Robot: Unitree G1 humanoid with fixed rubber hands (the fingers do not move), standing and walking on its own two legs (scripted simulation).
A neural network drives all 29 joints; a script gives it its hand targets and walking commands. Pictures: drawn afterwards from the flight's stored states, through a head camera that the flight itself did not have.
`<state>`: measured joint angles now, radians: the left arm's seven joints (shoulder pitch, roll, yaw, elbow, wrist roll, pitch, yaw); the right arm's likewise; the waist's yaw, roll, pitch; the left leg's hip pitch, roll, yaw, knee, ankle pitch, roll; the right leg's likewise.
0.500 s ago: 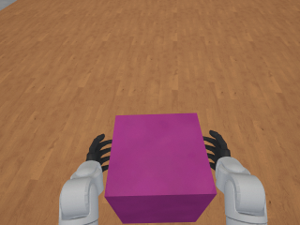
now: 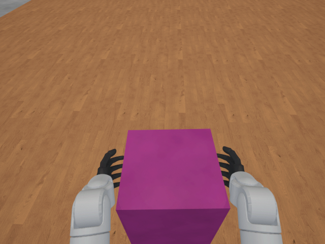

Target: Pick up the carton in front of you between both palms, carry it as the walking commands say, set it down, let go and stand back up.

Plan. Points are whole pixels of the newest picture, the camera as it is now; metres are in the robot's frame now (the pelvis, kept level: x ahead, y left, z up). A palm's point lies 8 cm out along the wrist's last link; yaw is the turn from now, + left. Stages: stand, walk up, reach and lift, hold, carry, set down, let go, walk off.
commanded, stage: carry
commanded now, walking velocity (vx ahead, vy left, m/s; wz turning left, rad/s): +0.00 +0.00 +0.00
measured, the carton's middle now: (170, 189) +0.28 +0.00 -0.02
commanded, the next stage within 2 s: hold in 1.34 s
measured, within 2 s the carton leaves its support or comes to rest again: neither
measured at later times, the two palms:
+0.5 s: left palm (110, 196) +0.25 +0.14 +0.03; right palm (238, 193) +0.24 -0.16 +0.03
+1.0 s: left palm (110, 207) +0.22 +0.13 +0.03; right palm (245, 204) +0.22 -0.17 +0.04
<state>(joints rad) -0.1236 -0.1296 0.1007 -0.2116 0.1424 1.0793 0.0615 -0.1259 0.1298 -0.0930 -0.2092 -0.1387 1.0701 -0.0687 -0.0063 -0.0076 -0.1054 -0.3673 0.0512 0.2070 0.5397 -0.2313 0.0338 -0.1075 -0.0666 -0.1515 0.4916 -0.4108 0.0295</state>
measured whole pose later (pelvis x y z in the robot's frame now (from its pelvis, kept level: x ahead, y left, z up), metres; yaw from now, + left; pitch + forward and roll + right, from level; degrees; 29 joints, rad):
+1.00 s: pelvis -0.07 -0.01 +0.00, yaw -1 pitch +1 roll +0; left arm -0.20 -0.14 0.17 0.15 0.23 0.75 0.03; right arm -0.21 0.14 -0.17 0.16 -0.23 0.74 -0.03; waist 0.00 -0.01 -0.08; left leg -0.40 0.09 0.20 0.51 -0.13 0.03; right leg -0.18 -0.03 -0.15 0.55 -0.40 -0.02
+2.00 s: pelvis -0.09 +0.04 +0.01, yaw -12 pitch -7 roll +0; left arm -0.23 -0.14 0.18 0.18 0.28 0.73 0.03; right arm -0.26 0.15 -0.22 0.29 -0.25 0.64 0.01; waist 0.01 -0.06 0.07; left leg -0.17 0.01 0.08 0.39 -0.10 0.03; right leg -0.03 -0.02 0.05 0.42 -0.27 0.00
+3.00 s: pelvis -0.14 +0.01 -0.15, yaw -11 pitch +36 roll -2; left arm -0.74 -0.02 0.41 0.61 0.23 0.23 0.00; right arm -0.75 0.13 -0.42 0.64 -0.16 0.19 -0.10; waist 0.04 -0.08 -0.14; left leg -1.61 0.04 -0.04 1.27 -0.30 -0.02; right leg -1.45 0.08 -0.01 1.39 -0.57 -0.01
